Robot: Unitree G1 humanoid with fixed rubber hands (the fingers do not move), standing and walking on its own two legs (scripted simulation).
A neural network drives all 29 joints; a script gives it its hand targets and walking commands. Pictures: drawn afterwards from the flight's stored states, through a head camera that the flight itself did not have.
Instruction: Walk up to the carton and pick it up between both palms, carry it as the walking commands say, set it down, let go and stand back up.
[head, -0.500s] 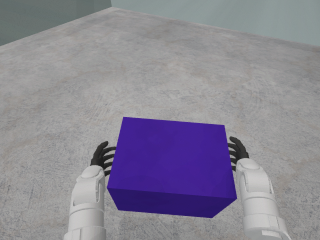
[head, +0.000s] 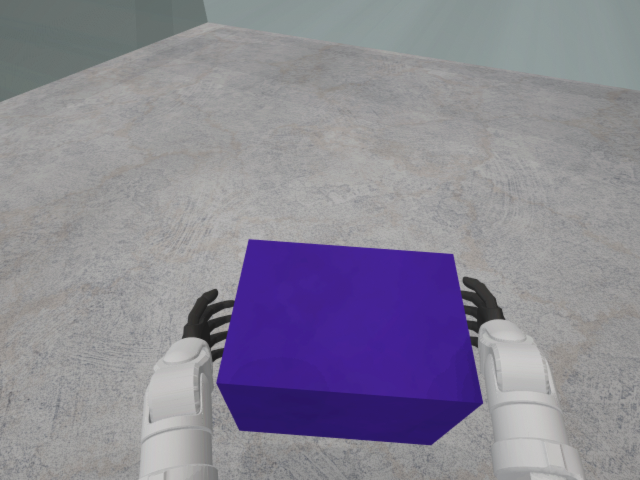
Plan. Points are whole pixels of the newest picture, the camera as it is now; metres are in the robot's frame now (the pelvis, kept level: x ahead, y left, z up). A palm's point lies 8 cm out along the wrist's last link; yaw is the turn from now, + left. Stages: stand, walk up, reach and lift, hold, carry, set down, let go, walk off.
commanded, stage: reach and lift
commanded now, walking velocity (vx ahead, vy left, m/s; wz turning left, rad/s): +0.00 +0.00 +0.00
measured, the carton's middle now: (342, 345) +0.31 -0.02 -0.03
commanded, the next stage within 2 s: hold in 0.48 s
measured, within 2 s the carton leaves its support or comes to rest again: neither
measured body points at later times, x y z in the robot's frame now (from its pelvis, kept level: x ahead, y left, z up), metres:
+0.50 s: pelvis +0.00 +0.00 +0.00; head -0.02 -0.01 +0.45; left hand +0.27 +0.18 +0.03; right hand +0.28 -0.20 +0.02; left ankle -0.02 +0.13 -0.75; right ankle +0.01 -0.13 -0.75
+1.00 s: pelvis -0.01 -0.01 +0.00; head -0.05 -0.02 +0.45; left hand +0.26 +0.18 +0.03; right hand +0.28 -0.20 +0.03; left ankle -0.02 +0.13 -0.75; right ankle +0.01 -0.13 -0.75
